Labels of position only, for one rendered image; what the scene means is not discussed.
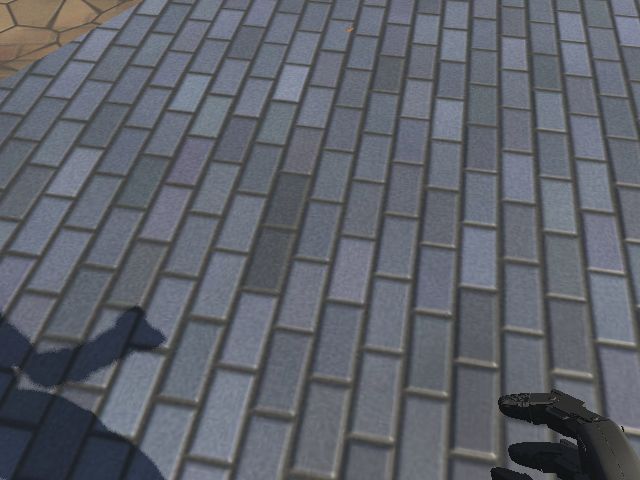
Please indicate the right robot hand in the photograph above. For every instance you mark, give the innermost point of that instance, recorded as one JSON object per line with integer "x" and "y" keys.
{"x": 603, "y": 451}

